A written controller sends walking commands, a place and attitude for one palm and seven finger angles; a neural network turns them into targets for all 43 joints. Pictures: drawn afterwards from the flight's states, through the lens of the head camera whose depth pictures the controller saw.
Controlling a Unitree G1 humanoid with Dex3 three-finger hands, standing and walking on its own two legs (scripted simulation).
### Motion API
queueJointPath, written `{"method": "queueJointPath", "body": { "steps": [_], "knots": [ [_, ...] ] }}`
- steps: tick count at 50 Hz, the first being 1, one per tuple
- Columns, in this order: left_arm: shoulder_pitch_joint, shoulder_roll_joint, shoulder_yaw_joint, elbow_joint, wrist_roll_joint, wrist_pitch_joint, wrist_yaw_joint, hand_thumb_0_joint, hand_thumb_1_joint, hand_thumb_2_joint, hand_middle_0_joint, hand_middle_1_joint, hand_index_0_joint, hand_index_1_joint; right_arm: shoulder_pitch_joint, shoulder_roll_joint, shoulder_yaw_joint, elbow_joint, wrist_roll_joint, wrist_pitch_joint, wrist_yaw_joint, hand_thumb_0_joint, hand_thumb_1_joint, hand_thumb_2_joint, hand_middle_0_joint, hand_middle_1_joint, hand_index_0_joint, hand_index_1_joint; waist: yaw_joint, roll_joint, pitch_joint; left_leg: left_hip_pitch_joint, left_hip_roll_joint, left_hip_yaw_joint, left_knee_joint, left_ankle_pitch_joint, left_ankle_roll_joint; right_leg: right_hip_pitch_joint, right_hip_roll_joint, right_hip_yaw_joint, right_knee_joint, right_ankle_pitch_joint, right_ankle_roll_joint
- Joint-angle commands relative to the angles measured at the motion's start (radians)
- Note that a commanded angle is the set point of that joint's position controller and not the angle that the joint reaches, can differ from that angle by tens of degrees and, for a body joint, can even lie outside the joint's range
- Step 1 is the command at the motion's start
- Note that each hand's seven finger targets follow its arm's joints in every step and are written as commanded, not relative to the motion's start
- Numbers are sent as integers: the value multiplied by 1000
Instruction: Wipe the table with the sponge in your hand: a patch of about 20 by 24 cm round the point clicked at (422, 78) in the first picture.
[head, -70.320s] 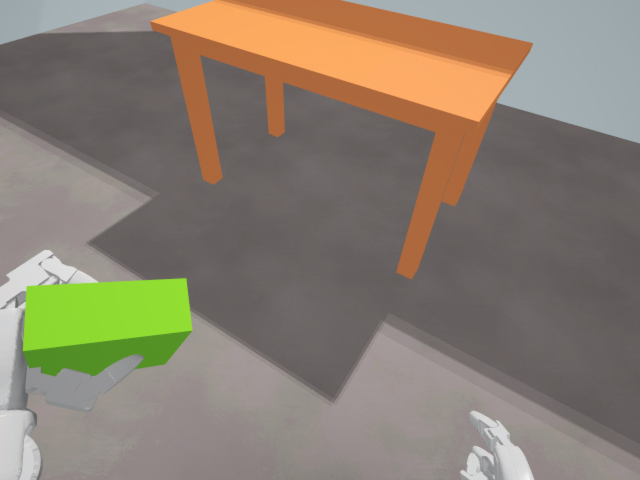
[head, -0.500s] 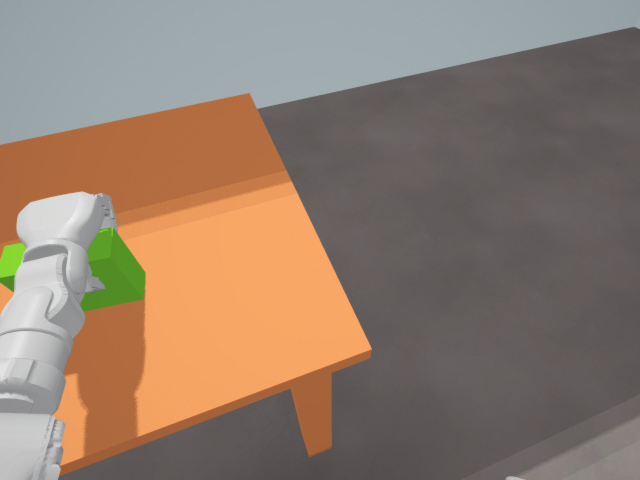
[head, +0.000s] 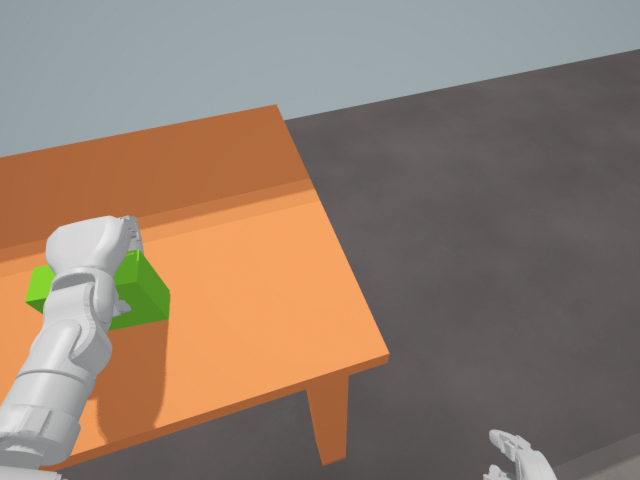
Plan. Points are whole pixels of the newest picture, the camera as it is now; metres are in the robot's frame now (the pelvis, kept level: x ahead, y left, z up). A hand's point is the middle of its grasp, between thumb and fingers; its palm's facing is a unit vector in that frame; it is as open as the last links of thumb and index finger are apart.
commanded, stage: wipe back along the first lane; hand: left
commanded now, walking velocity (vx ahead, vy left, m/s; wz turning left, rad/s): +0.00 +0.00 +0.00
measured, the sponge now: (112, 301) +0.34 +0.33 +0.01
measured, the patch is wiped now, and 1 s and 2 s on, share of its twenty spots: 1.00 1.00 1.00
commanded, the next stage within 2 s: lift the sponge slowly off the table in 0.76 s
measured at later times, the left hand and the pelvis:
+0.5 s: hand (113, 306) +0.29 +0.28 +0.08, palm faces +0.02 -0.05 -1.00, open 9.2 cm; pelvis +0.01 -0.01 +0.00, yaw +0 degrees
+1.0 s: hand (110, 338) +0.25 +0.27 +0.08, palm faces +0.03 -0.07 -1.00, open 9.1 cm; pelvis +0.00 -0.02 +0.00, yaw -1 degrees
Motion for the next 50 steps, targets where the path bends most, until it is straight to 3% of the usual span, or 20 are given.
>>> {"method": "queueJointPath", "body": {
  "steps": [1, 4, 6, 9, 10, 12, 14, 16, 19, 21, 24, 25, 27, 30, 34, 36, 39, 40, 44, 50],
  "knots": [
    [-53, 97, 20, -115, -20, 5, -39, 0, 100, 1300, -1200, -1600, -1200, -1600, -101, -137, -44, -141, 1, -46, -6, 0, -900, -900, 200, 300, 200, 300, 8, -71, -186, 118, 17, -39, -39, 410, -9, 75, 47, -27, -7, 341, -75],
    [-3, 85, 29, -170, -32, 14, -39, 0, 100, 1300, -1200, -1600, -1200, -1600, -123, -135, -43, -158, 0, -49, -2, 0, -900, -900, 200, 300, 200, 300, 21, -76, -182, 112, 20, -45, -41, 425, -10, 88, 46, -21, -8, 354, -77],
    [21, 46, -6, -195, -32, 23, -35, 0, 100, 1300, -1200, -1600, -1200, -1600, -121, -132, -46, -155, -1, -54, 0, 0, -900, -900, 200, 300, 200, 300, 11, -85, -180, 129, 17, -41, -31, 436, -9, 79, 47, -25, -4, 366, -71],
    [56, 74, 30, -236, -39, 42, -34, 0, 100, 1300, -1200, -1600, -1200, -1600, -147, -135, -41, -161, -2, -56, 0, 0, -900, -900, 200, 300, 200, 300, 27, -89, -178, 114, 17, -42, -37, 439, -7, 109, 44, -14, -4, 393, -75],
    [57, 49, 0, -250, -40, 47, -32, 0, 100, 1300, -1200, -1600, -1200, -1600, -143, -130, -40, -156, -3, -58, 0, 0, -900, -900, 200, 300, 200, 300, 15, -92, -179, 127, 14, -34, -32, 435, -4, 111, 42, -20, -1, 403, -70],
    [109, 76, 30, -258, -40, 54, -31, 0, 100, 1300, -1200, -1600, -1200, -1600, -145, -130, -39, -156, -3, -64, 0, 0, -900, -900, 200, 300, 200, 300, 25, -115, -177, 119, 11, -31, -30, 449, -3, 132, 41, -18, 1, 438, -68],
    [150, 92, 56, -307, -47, 59, -35, 0, 100, 1300, -1200, -1600, -1200, -1600, -167, -132, -38, -164, -4, -67, 2, 0, -900, -900, 200, 300, 200, 300, 37, -95, -182, 114, 11, -32, -30, 467, -3, 155, 38, 1, 6, 476, -72],
    [223, 39, 19, -343, -54, 59, -34, 0, 100, 1300, -1200, -1600, -1200, -1600, -164, -120, -37, -168, -4, -75, 8, 0, -900, -900, 200, 300, 200, 300, 35, -107, -188, 127, 11, -25, -25, 489, -2, 162, 36, -12, 12, 498, -62],
    [228, 108, 76, -385, -56, 75, -34, 0, 100, 1300, -1200, -1600, -1200, -1600, -185, -128, -33, -170, -6, -75, 4, 0, -900, -900, 200, 300, 200, 300, 42, -100, -149, 100, 7, -26, -36, 432, 0, 169, 36, 8, 5, 484, -68],
    [254, 55, 32, -397, -55, 82, -37, 0, 100, 1300, -1200, -1600, -1200, -1600, -181, -119, -33, -172, -4, -79, 6, 0, -900, -900, 200, 300, 200, 300, 36, -111, -127, 105, 9, -24, -42, 424, 0, 153, 37, -10, 2, 451, -63],
    [262, 100, 72, -439, -56, 92, -33, 0, 100, 1300, -1200, -1600, -1200, -1600, -204, -123, -30, -178, -6, -78, 0, 0, -900, -900, 200, 300, 200, 300, 48, -81, -132, 104, 7, -26, -51, 400, 1, 164, 37, 13, -2, 435, -70],
    [256, 52, 25, -438, -53, 98, -34, 0, 100, 1300, -1200, -1600, -1200, -1600, -199, -114, -28, -174, -7, -81, -1, 0, -900, -900, 200, 300, 200, 300, 36, -92, -120, 108, 5, -21, -52, 384, 3, 155, 36, -4, -4, 411, -63],
    [282, 80, 53, -436, -52, 98, -33, 0, 100, 1300, -1200, -1600, -1200, -1600, -196, -118, -30, -174, -8, -85, -2, 0, -900, -900, 200, 300, 200, 300, 46, -103, -116, 106, 4, -22, -51, 380, 3, 158, 38, -1, -7, 414, -65],
    [319, 50, 33, -469, -56, 97, -35, 0, 100, 1300, -1200, -1600, -1200, -1600, -211, -111, -27, -178, -8, -88, -3, 0, -900, -900, 200, 300, 200, 300, 45, -101, -119, 109, 3, -20, -53, 368, 4, 163, 37, 3, -4, 404, -63],
    [354, 80, 67, -503, -57, 100, -34, 0, 100, 1300, -1200, -1600, -1200, -1600, -229, -114, -27, -185, -10, -91, -5, 0, -900, -900, 200, 300, 200, 300, 59, -93, -115, 106, 3, -23, -58, 352, 4, 169, 39, 25, -9, 401, -68],
    [359, 47, 37, -497, -57, 103, -31, 0, 100, 1300, -1200, -1600, -1200, -1600, -219, -109, -25, -179, -11, -94, -6, 0, -900, -900, 200, 300, 200, 300, 48, -104, -91, 101, 3, -17, -57, 337, 4, 153, 39, 12, -11, 383, -63],
    [423, 50, 55, -546, -62, 100, -28, 0, 100, 1300, -1200, -1600, -1200, -1600, -240, -107, -27, -191, -10, -96, -1, 0, -900, -900, 200, 300, 200, 300, 66, -85, -104, 102, 4, -27, -62, 349, 1, 165, 42, 28, -7, 384, -70],
    [443, 15, 24, -561, -67, 100, -25, 0, 100, 1300, -1200, -1600, -1200, -1600, -234, -100, -27, -190, -11, -100, 0, 0, -900, -900, 200, 300, 200, 300, 59, -90, -106, 110, 3, -19, -57, 347, 3, 168, 38, 13, -4, 389, -63],
    [427, 93, 98, -573, -61, 105, -14, 0, 100, 1300, -1200, -1600, -1200, -1600, -243, -111, -28, -184, -14, -97, -5, 0, -900, -900, 200, 300, 200, 300, 69, -115, -100, 96, 2, -23, -57, 332, 3, 173, 41, 45, -6, 404, -68],
    [263, 113, 75, -563, -39, 138, -16, 0, 100, 1300, -1200, -1600, -1200, -1600, -251, -109, -21, -167, -16, -92, -28, 0, -900, -900, 200, 300, 200, 300, 50, -83, -80, 114, -2, -16, -77, 279, 11, 148, 41, 24, -32, 287, -65]
  ]
}}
